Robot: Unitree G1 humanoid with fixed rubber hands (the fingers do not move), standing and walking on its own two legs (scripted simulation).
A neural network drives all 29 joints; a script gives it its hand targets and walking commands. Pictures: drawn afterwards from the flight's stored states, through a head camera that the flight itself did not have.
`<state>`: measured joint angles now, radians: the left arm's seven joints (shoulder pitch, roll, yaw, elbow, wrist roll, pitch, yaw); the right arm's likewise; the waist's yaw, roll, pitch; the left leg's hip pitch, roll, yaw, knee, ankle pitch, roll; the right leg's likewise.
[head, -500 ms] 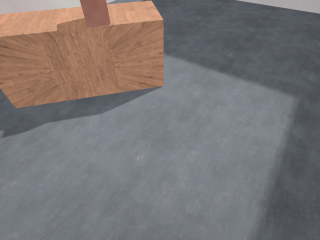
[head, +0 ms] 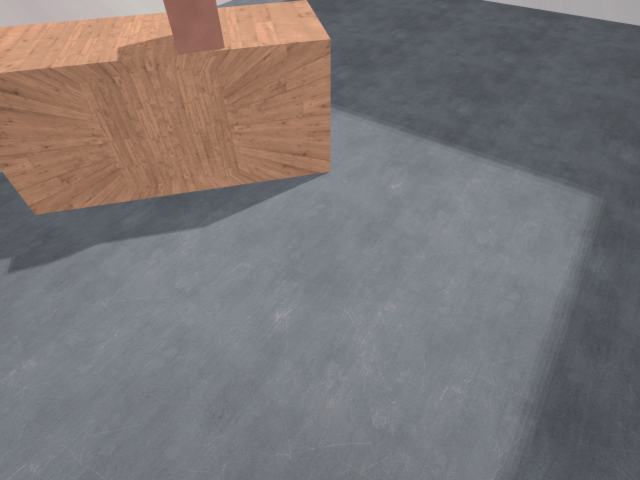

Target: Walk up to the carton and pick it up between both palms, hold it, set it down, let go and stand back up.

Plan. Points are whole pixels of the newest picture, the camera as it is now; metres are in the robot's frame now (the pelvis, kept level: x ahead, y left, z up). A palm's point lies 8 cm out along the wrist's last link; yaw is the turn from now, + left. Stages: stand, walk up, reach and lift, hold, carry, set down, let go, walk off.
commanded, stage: stand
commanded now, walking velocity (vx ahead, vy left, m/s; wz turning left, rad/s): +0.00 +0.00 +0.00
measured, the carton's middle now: (191, 11) +1.69 +0.52 -0.01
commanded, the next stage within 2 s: walk up in 1.36 s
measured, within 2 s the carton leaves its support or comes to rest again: neither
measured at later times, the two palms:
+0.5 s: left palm out of the picture +0.03 +0.24 -0.13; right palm out of the picture +0.03 -0.24 -0.13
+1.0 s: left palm out of the picture +0.03 +0.23 -0.14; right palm out of the picture +0.03 -0.24 -0.13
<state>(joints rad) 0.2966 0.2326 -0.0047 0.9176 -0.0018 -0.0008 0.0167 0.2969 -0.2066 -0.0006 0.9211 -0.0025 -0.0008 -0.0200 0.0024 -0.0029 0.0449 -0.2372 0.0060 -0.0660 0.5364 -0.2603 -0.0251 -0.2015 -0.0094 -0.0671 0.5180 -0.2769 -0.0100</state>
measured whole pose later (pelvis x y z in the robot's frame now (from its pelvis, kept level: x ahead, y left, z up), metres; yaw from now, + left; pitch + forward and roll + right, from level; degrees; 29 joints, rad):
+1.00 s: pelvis +0.01 -0.01 +0.00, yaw +0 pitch -2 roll -1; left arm 0.29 0.20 0.00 0.99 0.00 0.00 0.03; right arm 0.28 -0.19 0.01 1.01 0.00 0.00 -0.04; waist 0.00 0.00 0.05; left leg -0.20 0.02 -0.07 0.50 -0.26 -0.03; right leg -0.16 0.00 -0.07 0.48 -0.28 -0.02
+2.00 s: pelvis +0.12 +0.08 -0.03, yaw +6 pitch -4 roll +2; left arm 0.36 0.29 0.05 0.96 0.04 0.00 -0.03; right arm 0.35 -0.21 -0.05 0.92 -0.05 -0.04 0.00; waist -0.01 -0.09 0.07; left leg -0.34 0.03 0.13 0.81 -0.40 0.03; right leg -0.45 -0.09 -0.02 1.26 -0.48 -0.02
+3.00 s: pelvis +0.57 +0.17 -0.04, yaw +10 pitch -4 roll -1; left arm 0.30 0.25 0.02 0.66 0.04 -0.06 0.00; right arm 0.37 -0.30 -0.03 0.79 -0.04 0.03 0.03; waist -0.03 0.07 0.09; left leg -0.43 0.06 0.00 1.30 -0.49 0.00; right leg -0.41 -0.04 -0.12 0.85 -0.36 -0.03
